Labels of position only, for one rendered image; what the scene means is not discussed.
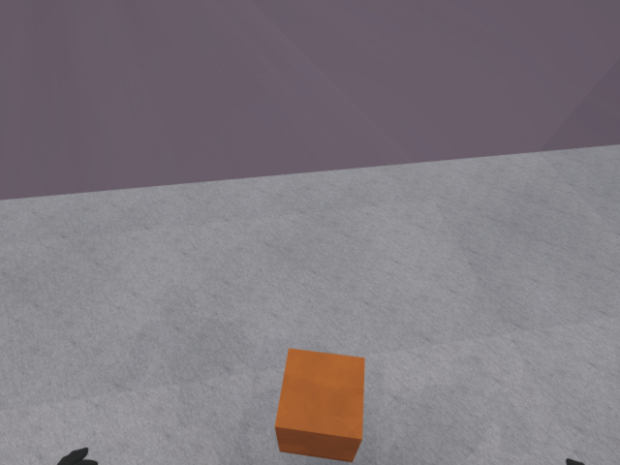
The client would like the carton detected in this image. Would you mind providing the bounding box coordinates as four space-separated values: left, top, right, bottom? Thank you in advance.
275 348 365 462

